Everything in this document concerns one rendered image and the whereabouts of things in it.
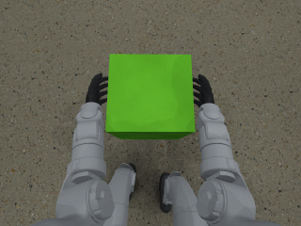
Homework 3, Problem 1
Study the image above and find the robot right hand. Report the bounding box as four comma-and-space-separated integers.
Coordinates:
192, 74, 214, 107

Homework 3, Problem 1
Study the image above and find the robot right upper arm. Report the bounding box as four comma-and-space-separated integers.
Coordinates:
196, 178, 282, 226

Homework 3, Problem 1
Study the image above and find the robot left hand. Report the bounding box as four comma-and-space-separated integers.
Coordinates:
85, 73, 109, 105

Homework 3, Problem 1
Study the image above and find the right robot forearm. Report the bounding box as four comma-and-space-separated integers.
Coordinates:
197, 103, 256, 208

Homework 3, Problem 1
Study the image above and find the robot left upper arm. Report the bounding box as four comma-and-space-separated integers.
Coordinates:
31, 178, 115, 226

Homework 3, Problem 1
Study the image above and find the left robot forearm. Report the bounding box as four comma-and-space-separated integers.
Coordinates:
55, 102, 106, 215

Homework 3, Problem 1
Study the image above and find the robot left foot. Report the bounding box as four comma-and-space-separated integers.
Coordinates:
128, 163, 136, 200

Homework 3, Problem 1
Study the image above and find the robot left thigh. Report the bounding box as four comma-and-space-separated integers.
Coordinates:
103, 168, 136, 226

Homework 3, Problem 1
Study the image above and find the carton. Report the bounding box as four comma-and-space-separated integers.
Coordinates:
105, 54, 196, 139

